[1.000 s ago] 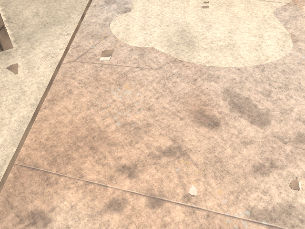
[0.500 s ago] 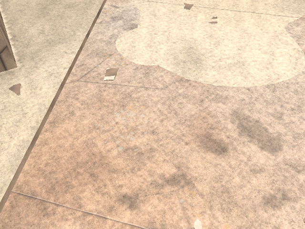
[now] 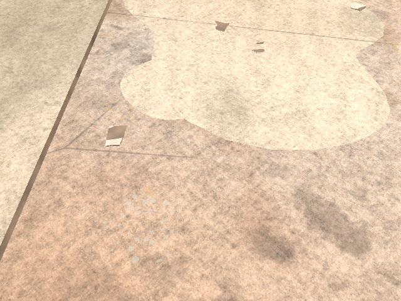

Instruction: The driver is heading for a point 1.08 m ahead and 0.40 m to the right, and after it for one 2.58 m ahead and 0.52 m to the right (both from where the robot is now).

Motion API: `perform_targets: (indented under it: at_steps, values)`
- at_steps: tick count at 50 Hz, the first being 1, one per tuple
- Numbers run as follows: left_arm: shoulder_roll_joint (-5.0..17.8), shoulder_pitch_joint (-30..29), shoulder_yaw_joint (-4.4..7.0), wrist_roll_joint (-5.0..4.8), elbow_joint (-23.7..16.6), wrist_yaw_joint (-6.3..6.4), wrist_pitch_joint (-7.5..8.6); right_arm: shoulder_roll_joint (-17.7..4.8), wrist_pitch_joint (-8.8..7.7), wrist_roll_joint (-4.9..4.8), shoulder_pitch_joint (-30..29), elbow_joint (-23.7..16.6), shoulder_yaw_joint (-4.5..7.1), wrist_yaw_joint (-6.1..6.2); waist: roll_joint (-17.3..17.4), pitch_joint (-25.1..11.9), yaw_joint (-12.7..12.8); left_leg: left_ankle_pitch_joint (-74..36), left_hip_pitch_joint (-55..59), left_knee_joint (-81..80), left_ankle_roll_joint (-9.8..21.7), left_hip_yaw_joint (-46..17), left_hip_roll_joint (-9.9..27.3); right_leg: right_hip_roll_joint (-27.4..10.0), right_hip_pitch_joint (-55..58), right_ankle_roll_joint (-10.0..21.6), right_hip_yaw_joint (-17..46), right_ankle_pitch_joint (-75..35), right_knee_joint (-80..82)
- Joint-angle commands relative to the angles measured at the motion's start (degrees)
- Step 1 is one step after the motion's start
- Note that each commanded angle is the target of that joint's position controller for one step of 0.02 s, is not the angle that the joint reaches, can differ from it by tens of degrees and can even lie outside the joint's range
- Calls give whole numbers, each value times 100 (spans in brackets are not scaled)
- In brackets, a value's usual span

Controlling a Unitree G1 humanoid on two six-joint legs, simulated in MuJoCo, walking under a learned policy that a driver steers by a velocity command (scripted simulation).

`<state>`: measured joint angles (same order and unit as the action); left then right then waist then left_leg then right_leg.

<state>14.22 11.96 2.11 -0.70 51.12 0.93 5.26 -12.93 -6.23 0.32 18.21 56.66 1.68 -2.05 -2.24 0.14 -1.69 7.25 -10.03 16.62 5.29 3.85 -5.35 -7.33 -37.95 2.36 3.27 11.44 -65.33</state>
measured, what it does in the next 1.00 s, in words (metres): walks ahead, turning right: right foot, then left foot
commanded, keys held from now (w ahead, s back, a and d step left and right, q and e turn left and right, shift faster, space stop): w+e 0.38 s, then e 0.36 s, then w+e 0.10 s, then w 0.16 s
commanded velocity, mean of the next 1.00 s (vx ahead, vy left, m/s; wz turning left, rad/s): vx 0.35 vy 0.00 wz -0.43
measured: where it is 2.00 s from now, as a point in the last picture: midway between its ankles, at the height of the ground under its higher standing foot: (302, 214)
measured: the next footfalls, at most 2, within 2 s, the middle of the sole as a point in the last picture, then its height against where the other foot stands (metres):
right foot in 0.32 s outside the picture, level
left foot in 0.78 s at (225, 280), level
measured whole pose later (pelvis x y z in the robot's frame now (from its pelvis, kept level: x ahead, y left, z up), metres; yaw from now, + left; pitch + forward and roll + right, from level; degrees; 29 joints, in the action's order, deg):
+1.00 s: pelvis +0.46 -0.12 +0.00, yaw -29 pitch +3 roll +0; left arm 16.8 13.8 3.6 -0.3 39.7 0.7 1.0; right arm -14.6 -4.3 0.4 13.0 44.5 2.9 0.5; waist -1.7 -1.4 -1.9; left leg 7.3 -18.4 22.6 2.7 0.8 -1.5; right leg -0.8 -31.3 0.4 2.9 20.8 -60.6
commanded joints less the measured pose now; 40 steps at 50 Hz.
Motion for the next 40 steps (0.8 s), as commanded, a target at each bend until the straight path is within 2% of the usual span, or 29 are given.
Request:
perform_targets:
  at_steps: [1,4,6,9,12,13,14,15,16,17,18,19,20,21,22,23,26,28,30,32,34,37,38,39,40]
  values:
    - [258,253,77,57,-217,35,-26,-771,-106,5,-261,-315,124,115,450,292,287,-413,-567,-1187,970,-1132,1619,-243,-138,-152,15,-921,771]
    - [175,-377,46,6,-382,-33,13,-896,-66,-29,24,-245,145,197,435,255,39,-623,-93,-1140,735,-763,1597,-116,-133,-126,-115,-1711,1967]
    - [148,-745,25,-29,-495,-93,13,-955,-51,-53,226,-164,155,212,451,294,-115,-552,241,-1133,658,-593,1657,0,-93,-108,-220,-1854,2439]
    - [157,-1195,3,-75,-730,-207,3,-974,17,-69,474,-25,174,218,438,461,-280,-545,985,-970,598,-441,1911,91,-391,-2,-191,-1544,2845]
    - [215,-1387,10,-76,-970,-342,15,-1033,122,-84,455,0,214,234,469,491,-252,-938,1598,-558,456,-301,2133,191,-491,213,-292,-811,3053]
    - [268,-1304,30,-68,-1014,-381,22,-1099,159,-92,352,-39,234,243,532,416,-162,-1535,1655,-287,386,-197,2140,295,-246,303,-435,-504,3102]
    - [374,-1049,85,-57,-1012,-405,24,-1177,197,-90,211,-103,252,256,625,205,20,-2608,1614,179,298,-42,2094,497,296,409,-654,-285,3143]
    - [552,-364,207,-53,-864,-412,23,-1183,251,-73,68,-173,248,276,607,-213,412,-3634,1420,1118,156,210,1918,787,1296,541,-884,-379,3308]
    - [952,695,420,-73,-578,-373,12,-1062,277,-14,68,-294,194,313,411,-788,821,-3691,684,2533,-60,461,1620,878,2818,756,-639,-567,3383]
    - [1750,1518,635,-10,-512,-289,-22,-616,160,84,415,-567,20,281,-785,-1579,856,-1501,-1604,4924,-449,584,937,-594,5099,1615,1916,-339,3578]
    - [1620,1526,564,-52,-563,-299,-7,-418,-96,59,467,-612,-75,195,-1316,-2246,690,2301,-3140,6204,-543,-435,96,-1371,6169,2250,4448,129,4757]
    - [1196,1415,447,-7,-575,-285,2,-963,-297,-151,-50,-762,70,112,-943,-1745,803,2063,-3780,6512,-337,-1007,528,-1168,5903,1874,3873,176,4823]
    - [972,939,381,30,-723,-252,-3,-1036,-375,-234,-482,-921,78,113,-539,-1083,680,1632,-3787,6307,-254,-896,764,-955,5056,1630,2900,-787,4744]
    - [829,416,326,57,-893,-261,-21,-1011,-352,-140,-594,-921,102,163,127,-650,399,1316,-3425,5850,-310,-821,981,-724,4047,1476,2116,-2016,4756]
    - [671,112,277,78,-1025,-257,-33,-1053,-264,-41,-544,-917,170,219,261,-508,171,1196,-2942,5415,-371,-814,1138,-503,3372,1335,1602,-2762,4810]
    - [656,-6,267,105,-1093,-256,-48,-974,-155,-5,-468,-966,182,235,186,-429,24,1160,-2621,5187,-448,-798,1156,-361,2945,1306,1405,-3234,4871]
    - [956,124,357,81,-1109,-164,-52,-722,44,73,-472,-1130,170,321,53,-405,-93,667,-2341,4267,-718,-596,869,-50,2384,1318,829,-4446,4859]
    - [1017,269,386,11,-1092,-68,-127,-629,92,76,-843,-1289,142,364,-101,-459,8,97,-2278,3370,-807,-558,668,132,2347,1158,665,-4418,4707]
    - [1006,383,393,-51,-1102,20,-233,-590,117,47,-1221,-1426,118,346,-287,-591,158,-563,-2065,2553,-806,-579,491,252,2385,914,703,-3984,4556]
    - [1026,487,404,-62,-1103,89,-326,-636,141,14,-1569,-1569,124,304,-385,-636,291,-896,-1945,2015,-805,-633,359,225,2498,732,945,-3433,4421]
    - [1017,546,412,-46,-1105,147,-404,-716,150,8,-1792,-1687,143,268,-407,-570,345,-820,-1975,1705,-796,-777,328,128,2691,695,1319,-2957,4241]
    - [952,361,407,-14,-1245,216,-471,-942,76,39,-1614,-1701,230,235,-479,-539,198,-413,-1809,1180,-643,-994,358,70,3063,671,1960,-2453,3780]
    - [913,221,393,-27,-1311,207,-478,-951,29,40,-1392,-1654,248,227,-469,-634,56,-652,-1379,841,-536,-913,404,169,2996,619,2041,-2024,3558]
    - [775,169,346,-13,-1394,172,-470,-1043,-6,86,-1095,-1608,285,242,-309,-871,-67,-1151,-539,627,-337,-987,708,436,2679,507,1967,-1354,3097]
    - [471,284,248,64,-1479,135,-442,-1320,19,143,-680,-1607,359,300,419,-1316,-130,-1636,642,643,46,-1816,1659,968,1925,297,1355,151,1891]
Keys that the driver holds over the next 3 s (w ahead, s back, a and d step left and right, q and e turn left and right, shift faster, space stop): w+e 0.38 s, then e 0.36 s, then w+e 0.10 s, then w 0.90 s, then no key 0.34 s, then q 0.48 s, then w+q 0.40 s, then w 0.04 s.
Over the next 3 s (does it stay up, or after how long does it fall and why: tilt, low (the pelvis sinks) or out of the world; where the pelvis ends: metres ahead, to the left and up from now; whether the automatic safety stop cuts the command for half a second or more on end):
stays up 0.97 -0.38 0.00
